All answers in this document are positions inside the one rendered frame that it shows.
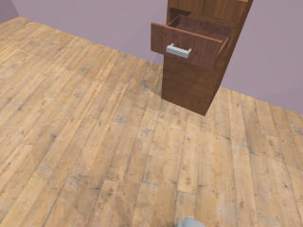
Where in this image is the cabinet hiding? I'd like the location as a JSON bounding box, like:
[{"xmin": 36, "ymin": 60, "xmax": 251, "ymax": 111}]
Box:
[{"xmin": 161, "ymin": 0, "xmax": 254, "ymax": 116}]

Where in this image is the drawer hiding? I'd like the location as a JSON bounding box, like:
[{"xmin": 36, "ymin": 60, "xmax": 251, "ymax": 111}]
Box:
[{"xmin": 151, "ymin": 14, "xmax": 234, "ymax": 71}]

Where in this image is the handle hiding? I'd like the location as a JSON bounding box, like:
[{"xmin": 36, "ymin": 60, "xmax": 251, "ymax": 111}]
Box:
[{"xmin": 166, "ymin": 44, "xmax": 192, "ymax": 58}]

